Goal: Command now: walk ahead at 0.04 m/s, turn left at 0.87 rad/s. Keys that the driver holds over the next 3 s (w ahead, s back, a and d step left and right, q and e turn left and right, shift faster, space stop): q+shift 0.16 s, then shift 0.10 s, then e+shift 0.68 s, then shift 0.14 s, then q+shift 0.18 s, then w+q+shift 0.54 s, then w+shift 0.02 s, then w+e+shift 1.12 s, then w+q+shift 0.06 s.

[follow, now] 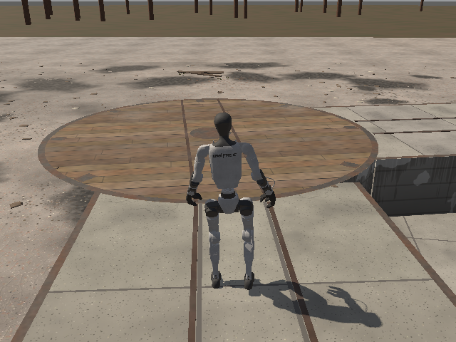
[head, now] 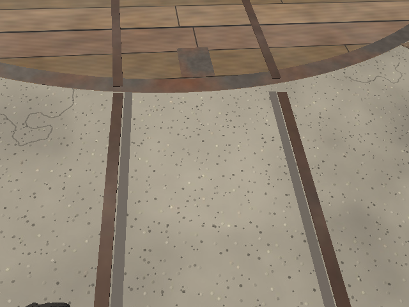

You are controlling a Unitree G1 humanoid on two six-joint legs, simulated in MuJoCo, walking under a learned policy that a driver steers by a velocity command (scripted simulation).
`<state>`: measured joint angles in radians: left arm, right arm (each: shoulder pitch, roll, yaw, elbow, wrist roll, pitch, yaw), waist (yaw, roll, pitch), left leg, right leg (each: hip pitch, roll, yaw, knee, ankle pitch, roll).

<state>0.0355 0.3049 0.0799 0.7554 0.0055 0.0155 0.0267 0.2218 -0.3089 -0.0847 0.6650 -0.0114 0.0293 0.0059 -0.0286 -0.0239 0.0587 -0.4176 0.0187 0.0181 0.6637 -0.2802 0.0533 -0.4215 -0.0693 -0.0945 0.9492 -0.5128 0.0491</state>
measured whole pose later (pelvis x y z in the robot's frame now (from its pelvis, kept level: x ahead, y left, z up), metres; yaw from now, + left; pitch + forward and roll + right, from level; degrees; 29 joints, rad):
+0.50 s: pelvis +0.05 -0.02 +0.01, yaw +11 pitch +0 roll +0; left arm 0.20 0.28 0.06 0.79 0.00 0.00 -0.01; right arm 0.09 -0.24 -0.02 0.60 -0.03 0.02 -0.02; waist 0.04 0.03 0.02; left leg -0.32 -0.09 -0.12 0.61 -0.29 0.01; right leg -0.31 0.02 0.08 0.57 -0.28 0.01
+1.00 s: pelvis +0.04 +0.00 +0.02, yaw -15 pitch +2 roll +0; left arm 0.16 0.34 0.11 0.65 -0.03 0.06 0.00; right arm 0.17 -0.25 -0.07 0.64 -0.02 0.01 -0.04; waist -0.01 -0.03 0.06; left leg -0.17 0.00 0.14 0.39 -0.26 0.05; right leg -0.57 -0.07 0.04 1.04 -0.35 0.13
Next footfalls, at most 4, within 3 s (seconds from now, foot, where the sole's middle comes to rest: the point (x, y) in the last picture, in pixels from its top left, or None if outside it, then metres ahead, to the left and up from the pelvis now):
0.42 right None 0.13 -0.14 -0.76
0.72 left None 0.07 0.09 -0.76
1.18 right None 0.04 -0.18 -0.76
1.76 left None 0.34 0.12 -0.76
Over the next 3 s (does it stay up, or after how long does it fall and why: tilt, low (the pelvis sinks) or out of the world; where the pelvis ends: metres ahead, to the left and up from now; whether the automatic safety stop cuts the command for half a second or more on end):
stays up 1.27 0.14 0.00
